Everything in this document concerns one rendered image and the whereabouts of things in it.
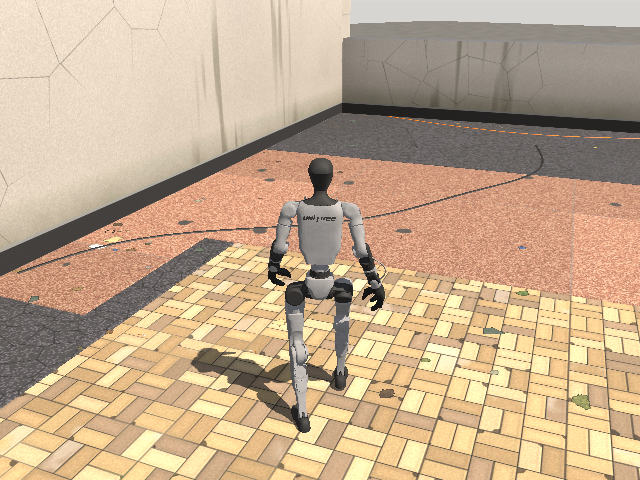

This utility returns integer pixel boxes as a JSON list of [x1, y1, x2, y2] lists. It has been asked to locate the left robot forearm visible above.
[[268, 239, 284, 272]]

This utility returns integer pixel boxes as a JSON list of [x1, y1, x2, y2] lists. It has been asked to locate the right robot hand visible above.
[[362, 284, 385, 311]]

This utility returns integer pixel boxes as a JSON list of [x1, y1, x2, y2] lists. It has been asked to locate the right robot forearm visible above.
[[359, 243, 382, 289]]

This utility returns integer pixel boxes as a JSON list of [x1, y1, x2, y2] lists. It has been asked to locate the robot left upper arm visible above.
[[273, 201, 300, 254]]

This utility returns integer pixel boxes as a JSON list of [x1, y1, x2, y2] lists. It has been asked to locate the left robot foot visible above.
[[291, 404, 311, 433]]

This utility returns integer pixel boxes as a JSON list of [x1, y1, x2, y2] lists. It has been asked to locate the robot right upper arm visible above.
[[341, 201, 368, 259]]

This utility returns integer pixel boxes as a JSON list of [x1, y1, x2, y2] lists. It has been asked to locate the left robot hand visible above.
[[268, 267, 291, 286]]

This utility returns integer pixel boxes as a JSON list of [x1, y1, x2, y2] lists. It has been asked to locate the robot left thigh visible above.
[[285, 280, 309, 364]]

